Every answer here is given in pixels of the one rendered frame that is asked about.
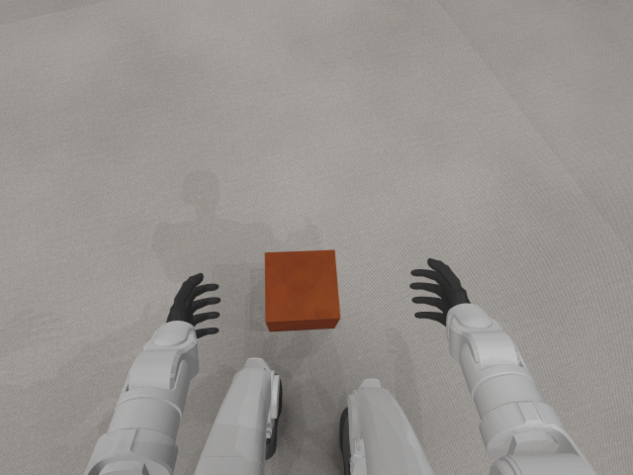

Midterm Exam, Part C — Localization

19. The carton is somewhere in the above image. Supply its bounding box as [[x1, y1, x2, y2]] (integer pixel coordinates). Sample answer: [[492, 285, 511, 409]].
[[265, 250, 340, 332]]

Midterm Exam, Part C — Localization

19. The right robot forearm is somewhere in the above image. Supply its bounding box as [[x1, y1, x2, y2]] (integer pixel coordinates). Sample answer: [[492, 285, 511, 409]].
[[446, 303, 597, 475]]

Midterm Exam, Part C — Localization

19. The robot right hand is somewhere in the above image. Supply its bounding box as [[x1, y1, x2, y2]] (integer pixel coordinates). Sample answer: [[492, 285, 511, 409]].
[[409, 258, 471, 327]]

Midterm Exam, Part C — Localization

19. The left robot foot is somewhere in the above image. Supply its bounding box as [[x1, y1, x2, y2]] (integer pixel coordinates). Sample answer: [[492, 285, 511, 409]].
[[265, 373, 282, 460]]

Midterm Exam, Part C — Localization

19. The right robot thigh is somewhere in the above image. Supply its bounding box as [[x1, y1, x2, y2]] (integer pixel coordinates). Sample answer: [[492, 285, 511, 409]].
[[347, 387, 436, 475]]

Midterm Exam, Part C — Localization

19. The robot right upper arm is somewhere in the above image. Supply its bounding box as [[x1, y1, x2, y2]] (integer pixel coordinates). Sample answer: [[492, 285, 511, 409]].
[[490, 453, 595, 475]]

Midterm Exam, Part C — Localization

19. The left robot forearm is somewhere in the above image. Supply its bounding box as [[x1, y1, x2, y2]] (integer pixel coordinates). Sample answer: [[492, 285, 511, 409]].
[[83, 321, 199, 475]]

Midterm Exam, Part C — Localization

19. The robot left hand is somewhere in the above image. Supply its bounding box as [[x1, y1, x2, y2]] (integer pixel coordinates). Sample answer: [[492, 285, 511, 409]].
[[166, 273, 221, 338]]

